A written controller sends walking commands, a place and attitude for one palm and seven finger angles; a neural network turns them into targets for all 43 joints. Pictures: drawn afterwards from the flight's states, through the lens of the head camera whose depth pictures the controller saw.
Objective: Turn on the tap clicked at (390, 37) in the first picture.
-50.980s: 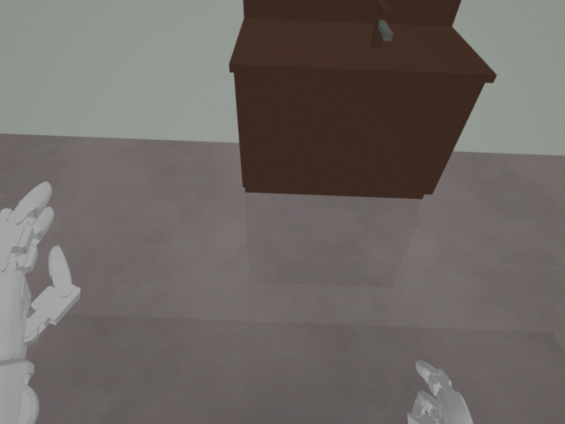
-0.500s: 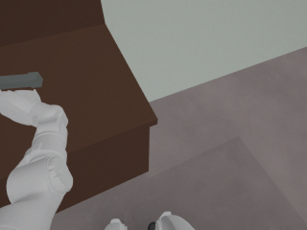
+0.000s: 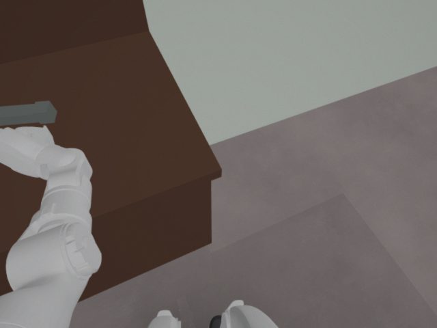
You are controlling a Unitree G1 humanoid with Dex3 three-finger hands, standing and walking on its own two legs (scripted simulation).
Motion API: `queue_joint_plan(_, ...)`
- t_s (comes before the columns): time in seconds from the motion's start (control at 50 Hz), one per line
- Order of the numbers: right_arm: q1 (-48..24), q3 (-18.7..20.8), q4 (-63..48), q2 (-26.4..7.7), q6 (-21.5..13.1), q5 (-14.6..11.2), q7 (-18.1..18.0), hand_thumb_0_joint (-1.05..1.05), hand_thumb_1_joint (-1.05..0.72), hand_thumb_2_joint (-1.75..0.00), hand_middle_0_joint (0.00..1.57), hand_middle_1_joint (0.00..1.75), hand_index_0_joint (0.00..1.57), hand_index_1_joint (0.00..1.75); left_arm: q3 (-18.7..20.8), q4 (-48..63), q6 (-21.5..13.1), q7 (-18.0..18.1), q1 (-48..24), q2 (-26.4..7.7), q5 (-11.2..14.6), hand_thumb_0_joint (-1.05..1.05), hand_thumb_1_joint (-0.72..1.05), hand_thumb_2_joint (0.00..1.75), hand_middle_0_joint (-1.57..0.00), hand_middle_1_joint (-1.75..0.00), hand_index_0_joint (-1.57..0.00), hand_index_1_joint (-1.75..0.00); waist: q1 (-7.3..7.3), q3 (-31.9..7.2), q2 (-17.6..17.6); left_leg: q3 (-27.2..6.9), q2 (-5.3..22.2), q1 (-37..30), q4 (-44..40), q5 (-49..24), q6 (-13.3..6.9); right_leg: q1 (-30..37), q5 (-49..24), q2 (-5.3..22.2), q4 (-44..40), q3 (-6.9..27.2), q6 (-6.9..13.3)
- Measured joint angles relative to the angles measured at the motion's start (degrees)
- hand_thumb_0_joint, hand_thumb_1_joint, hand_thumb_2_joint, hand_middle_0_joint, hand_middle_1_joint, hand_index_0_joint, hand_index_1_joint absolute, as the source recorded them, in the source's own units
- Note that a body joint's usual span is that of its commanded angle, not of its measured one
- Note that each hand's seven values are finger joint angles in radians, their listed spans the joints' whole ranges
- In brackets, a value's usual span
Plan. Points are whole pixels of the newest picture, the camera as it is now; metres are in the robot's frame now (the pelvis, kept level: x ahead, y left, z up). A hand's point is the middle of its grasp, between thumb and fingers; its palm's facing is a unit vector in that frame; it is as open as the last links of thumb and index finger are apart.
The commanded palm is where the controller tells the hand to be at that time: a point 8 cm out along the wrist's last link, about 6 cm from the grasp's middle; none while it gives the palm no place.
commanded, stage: lift the hand up off the lever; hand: left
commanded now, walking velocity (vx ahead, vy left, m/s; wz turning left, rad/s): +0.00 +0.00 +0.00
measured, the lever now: (44, 112) +0.51 +0.27 +0.10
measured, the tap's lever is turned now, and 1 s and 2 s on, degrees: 74 74 78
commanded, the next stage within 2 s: none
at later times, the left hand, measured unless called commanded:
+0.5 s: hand (44, 130) +0.48 +0.27 +0.08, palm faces +0.88 -0.45 -0.15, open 8.5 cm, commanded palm +0.47 +0.29 +0.10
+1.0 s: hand (42, 127) +0.48 +0.27 +0.09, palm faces +0.88 -0.46 -0.13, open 8.5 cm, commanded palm +0.46 +0.29 +0.12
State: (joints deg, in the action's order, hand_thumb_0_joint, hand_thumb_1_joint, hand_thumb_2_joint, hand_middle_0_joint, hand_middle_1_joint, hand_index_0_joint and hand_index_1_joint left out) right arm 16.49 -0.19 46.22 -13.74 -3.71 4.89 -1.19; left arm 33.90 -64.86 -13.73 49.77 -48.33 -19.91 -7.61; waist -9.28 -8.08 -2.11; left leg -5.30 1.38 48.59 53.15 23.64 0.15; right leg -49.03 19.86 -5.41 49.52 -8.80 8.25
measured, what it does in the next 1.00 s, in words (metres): stands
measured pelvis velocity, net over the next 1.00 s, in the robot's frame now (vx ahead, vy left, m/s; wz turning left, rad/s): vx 0.01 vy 0.01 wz -0.01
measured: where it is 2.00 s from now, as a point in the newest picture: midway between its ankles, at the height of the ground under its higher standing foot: outside the picture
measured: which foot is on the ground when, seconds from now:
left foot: down 0.00-1.00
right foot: down 0.00-1.00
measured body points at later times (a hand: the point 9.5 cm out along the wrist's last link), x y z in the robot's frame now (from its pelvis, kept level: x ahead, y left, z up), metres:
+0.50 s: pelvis +0.00 +0.00 +0.01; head +0.09 -0.01 +0.45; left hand +0.43 +0.29 +0.09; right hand +0.03 -0.26 -0.13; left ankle +0.02 +0.17 -0.68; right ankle +0.04 -0.02 -0.68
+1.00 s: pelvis +0.01 +0.01 +0.01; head +0.08 +0.00 +0.46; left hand +0.43 +0.29 +0.10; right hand +0.03 -0.25 -0.12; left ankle +0.02 +0.17 -0.68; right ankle +0.04 -0.02 -0.68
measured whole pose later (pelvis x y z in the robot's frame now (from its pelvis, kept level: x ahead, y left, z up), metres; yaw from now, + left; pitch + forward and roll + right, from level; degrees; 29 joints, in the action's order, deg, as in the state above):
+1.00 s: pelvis +0.01 +0.01 +0.01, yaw -1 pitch +16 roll +0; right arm 17.1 0.4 46.8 -13.8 -5.5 5.6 -1.0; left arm 37.9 -59.6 -9.6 48.7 -46.0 -16.7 -8.4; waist -9.5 -7.0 -1.9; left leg -4.3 1.4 42.2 49.0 22.6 1.3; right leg -43.1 19.1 -5.5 46.0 -7.4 8.0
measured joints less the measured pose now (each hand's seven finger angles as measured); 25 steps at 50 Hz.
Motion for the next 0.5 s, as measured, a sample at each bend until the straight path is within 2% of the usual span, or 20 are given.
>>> queue_joint_plan(0.22, 0.4, 0.0, 0.3, -0.4, -0.5, -0.1, 0.1, 0.0, -0.91, -0.9, 0.2, 0.3, 0.2, 0.29, 0.3, 0.9, 0.9, -0.8, 0.3, -0.1, 0.9, 0.01, 0.9, 0.9, -0.11, -0.14, 0.0, -0.03, -0.02, 0.4, 0.0, 0.0, 0.1, -0.7, -0.7, -0.3, 0.2, 0.7, -0.2, -0.1, -0.6, 0.0, 0.0)
queue_joint_plan(0.5, 0.2, 0.1, 0.1, -0.4, -0.7, 0.0, -0.1, 0.01, -0.91, -0.9, 0.2, 0.3, 0.2, 0.29, 2.2, 1.9, 2.4, -1.0, 0.8, 0.6, 0.3, 0.01, 0.9, 0.9, -0.13, -0.14, 0.0, -0.03, -0.31, 0.6, 0.1, 0.3, 0.1, -2.8, -2.0, -0.5, 0.3, 2.6, -0.4, -0.2, -1.8, 0.5, -0.1)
